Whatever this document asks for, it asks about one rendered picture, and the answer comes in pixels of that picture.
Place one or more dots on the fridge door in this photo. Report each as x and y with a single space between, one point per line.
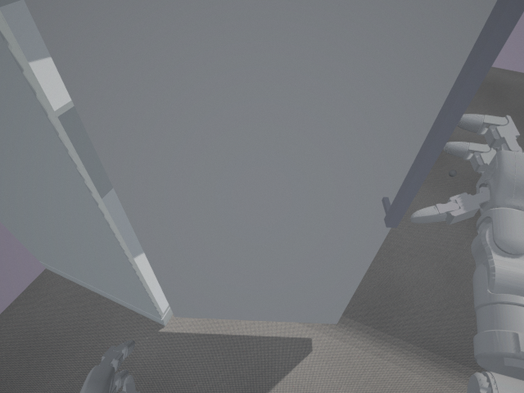
250 142

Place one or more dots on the robot right forearm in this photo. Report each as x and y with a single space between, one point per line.
498 290

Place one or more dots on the robot right hand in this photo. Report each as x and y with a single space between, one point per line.
502 172

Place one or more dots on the robot left hand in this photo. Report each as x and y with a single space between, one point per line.
102 378

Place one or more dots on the handle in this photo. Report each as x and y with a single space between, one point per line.
495 33

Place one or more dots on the robot right upper arm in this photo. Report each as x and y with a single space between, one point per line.
489 382

